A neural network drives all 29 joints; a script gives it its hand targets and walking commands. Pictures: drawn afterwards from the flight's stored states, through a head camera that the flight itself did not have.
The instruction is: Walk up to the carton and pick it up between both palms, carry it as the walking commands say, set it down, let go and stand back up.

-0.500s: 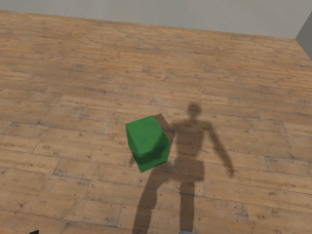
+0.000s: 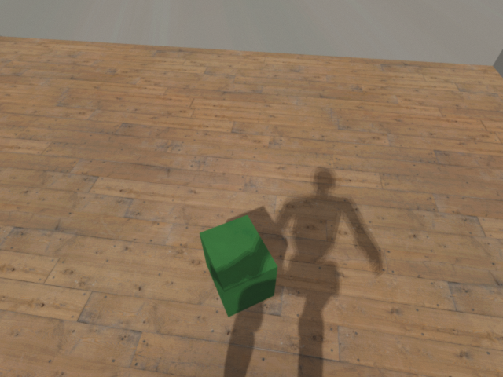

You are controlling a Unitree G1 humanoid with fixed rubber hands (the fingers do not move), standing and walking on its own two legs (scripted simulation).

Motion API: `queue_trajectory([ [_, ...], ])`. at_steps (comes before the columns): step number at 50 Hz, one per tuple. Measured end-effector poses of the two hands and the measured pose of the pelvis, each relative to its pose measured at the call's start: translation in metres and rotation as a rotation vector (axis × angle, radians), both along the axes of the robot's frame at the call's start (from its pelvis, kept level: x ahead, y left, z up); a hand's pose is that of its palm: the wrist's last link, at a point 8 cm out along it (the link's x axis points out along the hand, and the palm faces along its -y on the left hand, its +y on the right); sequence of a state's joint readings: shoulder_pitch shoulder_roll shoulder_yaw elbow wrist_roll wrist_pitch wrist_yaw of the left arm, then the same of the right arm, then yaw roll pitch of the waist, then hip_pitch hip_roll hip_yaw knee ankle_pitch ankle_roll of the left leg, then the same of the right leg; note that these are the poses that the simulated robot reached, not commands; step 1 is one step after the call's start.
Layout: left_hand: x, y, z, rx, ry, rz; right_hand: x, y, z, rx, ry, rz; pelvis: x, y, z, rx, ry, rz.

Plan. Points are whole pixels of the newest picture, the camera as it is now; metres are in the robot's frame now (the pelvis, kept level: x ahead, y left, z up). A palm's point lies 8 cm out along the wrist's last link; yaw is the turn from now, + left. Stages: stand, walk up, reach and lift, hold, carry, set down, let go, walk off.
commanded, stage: walk up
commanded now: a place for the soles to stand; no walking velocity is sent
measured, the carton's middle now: (238, 265) +0.65 +0.05 -0.62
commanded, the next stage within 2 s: none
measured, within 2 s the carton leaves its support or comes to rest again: neither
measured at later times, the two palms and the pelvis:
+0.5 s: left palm (80, 351) +0.20 +0.28 -0.07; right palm (472, 343) +0.21 -0.37 -0.09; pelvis +0.11 -0.04 +0.00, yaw +1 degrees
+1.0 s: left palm (92, 326) +0.24 +0.28 -0.07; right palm (459, 330) +0.23 -0.36 -0.10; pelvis +0.12 -0.04 +0.00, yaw +1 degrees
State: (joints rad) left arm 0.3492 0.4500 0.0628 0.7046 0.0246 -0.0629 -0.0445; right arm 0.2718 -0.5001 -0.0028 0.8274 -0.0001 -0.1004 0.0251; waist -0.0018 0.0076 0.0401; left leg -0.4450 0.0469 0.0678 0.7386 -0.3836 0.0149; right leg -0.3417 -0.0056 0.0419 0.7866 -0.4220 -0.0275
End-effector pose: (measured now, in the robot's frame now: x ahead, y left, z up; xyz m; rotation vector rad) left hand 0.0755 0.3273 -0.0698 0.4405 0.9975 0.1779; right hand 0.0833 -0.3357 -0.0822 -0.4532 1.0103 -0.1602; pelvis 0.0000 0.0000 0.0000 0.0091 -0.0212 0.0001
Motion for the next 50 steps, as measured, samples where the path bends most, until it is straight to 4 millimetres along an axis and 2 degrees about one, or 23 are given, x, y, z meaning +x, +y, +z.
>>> queue_trajectory([
  [2, 0.017, 0.003, -0.008, -0.007, 0.003, -0.003, -0.004, 0.002, -0.004, -0.016, 0.030, -0.015, 0.011, 0.004, -0.004, -0.003, 0.001, -0.005],
  [7, 0.065, -0.007, -0.005, -0.035, -0.027, -0.016, -0.015, -0.003, 0.007, -0.029, 0.127, -0.052, 0.040, -0.002, 0.005, -0.005, 0.014, -0.005],
  [10, 0.086, -0.017, -0.004, -0.040, -0.042, -0.014, -0.008, -0.013, 0.009, -0.035, 0.155, -0.054, 0.057, -0.011, 0.006, -0.004, 0.016, 0.001],
  [13, 0.100, -0.028, -0.002, -0.030, -0.046, -0.006, 0.013, -0.025, 0.005, -0.029, 0.158, -0.048, 0.073, -0.024, 0.005, 0.007, 0.013, 0.009],
  [16, 0.107, -0.037, -0.007, 0.001, -0.039, 0.009, 0.045, -0.038, -0.007, -0.018, 0.129, -0.037, 0.087, -0.039, -0.004, 0.025, 0.006, 0.015],
  [20, 0.115, -0.046, -0.001, 0.010, -0.029, 0.024, 0.094, -0.038, -0.008, 0.000, 0.059, -0.020, 0.099, -0.044, 0.000, 0.029, 0.010, 0.016],
  [24, 0.127, -0.045, 0.002, 0.018, -0.027, 0.024, 0.120, -0.036, -0.007, 0.007, 0.023, -0.009, 0.109, -0.043, 0.001, 0.026, 0.015, 0.017],
  [27, 0.135, -0.042, 0.000, 0.017, -0.026, 0.028, 0.124, -0.032, -0.011, 0.005, 0.039, -0.012, 0.116, -0.040, -0.001, 0.010, 0.023, 0.020],
  [32, 0.146, -0.049, -0.002, 0.007, -0.020, 0.027, 0.133, -0.030, -0.013, 0.019, 0.058, -0.027, 0.125, -0.045, 0.001, 0.017, 0.034, 0.020],
  [40, 0.164, -0.050, 0.001, 0.009, -0.059, 0.014, 0.151, -0.027, -0.013, 0.025, 0.025, -0.021, 0.125, -0.044, 0.001, 0.016, 0.034, 0.020],
  [50, 0.168, -0.050, 0.002, 0.005, -0.080, 0.010, 0.147, -0.027, -0.015, 0.026, 0.040, -0.035, 0.123, -0.044, 0.001, 0.015, 0.027, 0.020],
])
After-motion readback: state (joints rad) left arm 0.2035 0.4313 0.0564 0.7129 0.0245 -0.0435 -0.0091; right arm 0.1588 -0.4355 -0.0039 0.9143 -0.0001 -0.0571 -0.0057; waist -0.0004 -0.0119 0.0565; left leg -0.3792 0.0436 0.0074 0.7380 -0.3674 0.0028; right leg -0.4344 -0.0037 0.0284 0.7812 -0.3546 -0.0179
